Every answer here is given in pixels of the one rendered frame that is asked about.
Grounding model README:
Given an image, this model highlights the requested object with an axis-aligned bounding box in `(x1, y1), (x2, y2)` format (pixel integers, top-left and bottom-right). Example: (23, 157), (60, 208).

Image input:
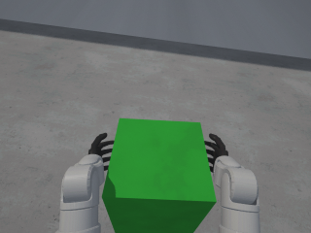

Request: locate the right robot hand
(204, 133), (228, 173)

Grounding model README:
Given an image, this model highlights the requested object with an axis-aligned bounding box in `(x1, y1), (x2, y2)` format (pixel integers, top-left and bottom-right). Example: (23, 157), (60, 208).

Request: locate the carton
(102, 118), (217, 233)

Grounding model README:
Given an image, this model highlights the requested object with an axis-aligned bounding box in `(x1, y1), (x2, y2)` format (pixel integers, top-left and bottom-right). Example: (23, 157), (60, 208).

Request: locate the robot right forearm
(213, 155), (261, 233)

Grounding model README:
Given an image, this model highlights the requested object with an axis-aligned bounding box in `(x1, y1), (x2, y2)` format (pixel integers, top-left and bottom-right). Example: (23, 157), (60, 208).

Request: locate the robot left forearm
(55, 154), (105, 233)

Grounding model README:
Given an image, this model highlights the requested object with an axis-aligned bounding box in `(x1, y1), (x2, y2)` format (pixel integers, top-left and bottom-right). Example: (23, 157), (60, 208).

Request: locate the left robot hand
(88, 133), (115, 171)

